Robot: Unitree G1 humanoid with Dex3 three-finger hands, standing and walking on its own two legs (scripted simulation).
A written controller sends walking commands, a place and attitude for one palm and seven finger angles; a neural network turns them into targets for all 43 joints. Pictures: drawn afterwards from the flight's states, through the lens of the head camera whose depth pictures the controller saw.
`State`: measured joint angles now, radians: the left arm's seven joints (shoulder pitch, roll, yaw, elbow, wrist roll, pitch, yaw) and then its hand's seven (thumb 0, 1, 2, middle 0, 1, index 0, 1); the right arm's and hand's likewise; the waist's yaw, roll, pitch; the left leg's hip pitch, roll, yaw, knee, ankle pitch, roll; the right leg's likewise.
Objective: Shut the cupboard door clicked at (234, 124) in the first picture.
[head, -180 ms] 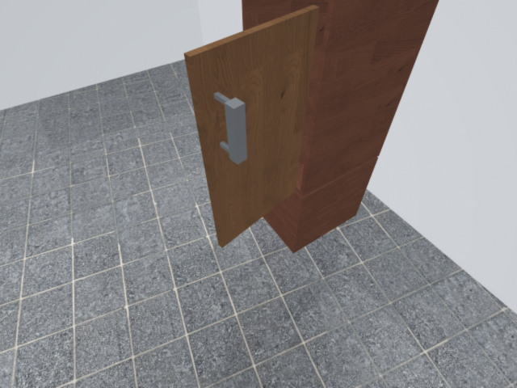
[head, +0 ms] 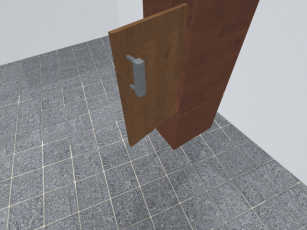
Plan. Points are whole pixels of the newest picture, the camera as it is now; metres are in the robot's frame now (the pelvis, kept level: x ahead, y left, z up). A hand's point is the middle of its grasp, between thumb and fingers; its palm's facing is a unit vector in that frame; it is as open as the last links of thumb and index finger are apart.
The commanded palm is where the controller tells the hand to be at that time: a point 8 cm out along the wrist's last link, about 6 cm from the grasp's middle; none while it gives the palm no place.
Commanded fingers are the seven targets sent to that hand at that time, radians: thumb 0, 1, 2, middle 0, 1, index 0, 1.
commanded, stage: stand and wait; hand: left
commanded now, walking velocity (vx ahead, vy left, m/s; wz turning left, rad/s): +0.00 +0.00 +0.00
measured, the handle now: (135, 76) +0.57 +0.10 +0.09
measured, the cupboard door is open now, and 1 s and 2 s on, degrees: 100 100 100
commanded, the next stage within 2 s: look at it before walking up in 0.10 s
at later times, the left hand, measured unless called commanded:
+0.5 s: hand out of the picture +0.02 +0.19 -0.17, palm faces +0.02 -0.97 -0.24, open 7.3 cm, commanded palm none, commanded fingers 0.00 0.90 0.90 -0.20 -0.30 -0.20 -0.30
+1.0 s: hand out of the picture +0.03 +0.19 -0.18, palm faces -0.03 -0.97 -0.23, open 7.3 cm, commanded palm none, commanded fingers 0.00 0.90 0.90 -0.20 -0.30 -0.20 -0.30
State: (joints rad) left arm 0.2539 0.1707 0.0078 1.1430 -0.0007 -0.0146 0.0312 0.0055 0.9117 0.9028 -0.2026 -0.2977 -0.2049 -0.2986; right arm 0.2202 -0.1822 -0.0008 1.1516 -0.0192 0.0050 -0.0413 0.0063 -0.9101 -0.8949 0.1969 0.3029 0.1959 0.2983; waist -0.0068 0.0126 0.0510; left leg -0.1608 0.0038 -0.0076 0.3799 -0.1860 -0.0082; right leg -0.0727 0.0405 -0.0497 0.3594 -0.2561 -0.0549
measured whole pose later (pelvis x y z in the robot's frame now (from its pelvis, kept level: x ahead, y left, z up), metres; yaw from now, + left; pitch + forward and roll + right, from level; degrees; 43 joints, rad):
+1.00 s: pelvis +0.00 +0.00 -0.01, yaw -5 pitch -1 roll +0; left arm 0.25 0.18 0.05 1.09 0.01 0.03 0.02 0.01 0.91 0.90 -0.20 -0.30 -0.21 -0.30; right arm 0.19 -0.19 -0.03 1.09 -0.02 0.03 -0.05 0.01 -0.91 -0.89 0.20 0.30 0.20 0.30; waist 0.00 0.02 0.07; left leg -0.21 0.05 0.07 0.50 -0.26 -0.01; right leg -0.14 0.08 0.02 0.45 -0.29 -0.06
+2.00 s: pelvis -0.03 -0.02 -0.02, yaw -40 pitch +1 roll +0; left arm 0.14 0.24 0.07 0.89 0.02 0.03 -0.02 0.01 0.91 0.90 -0.20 -0.30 -0.20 -0.30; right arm 0.24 -0.24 -0.06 0.93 -0.02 0.04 -0.03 0.01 -0.91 -0.89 0.20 0.30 0.20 0.30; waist -0.01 0.03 0.11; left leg -0.34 0.16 0.13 0.82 -0.49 -0.06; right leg -0.32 -0.02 -0.06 0.63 -0.31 -0.02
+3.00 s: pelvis +0.08 -0.27 +0.00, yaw -70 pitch +2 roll +0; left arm 0.18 0.19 0.08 0.99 0.01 -0.05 0.00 -0.02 0.96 0.90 -0.21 -0.30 -0.21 -0.30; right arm 0.24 -0.16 -0.05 0.98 -0.03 -0.02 -0.01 0.01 -0.91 -0.89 0.20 0.30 0.19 0.30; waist -0.05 0.00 0.08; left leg -0.56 0.16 0.04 1.03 -0.28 -0.05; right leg -0.24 0.07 -0.08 0.42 -0.23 -0.10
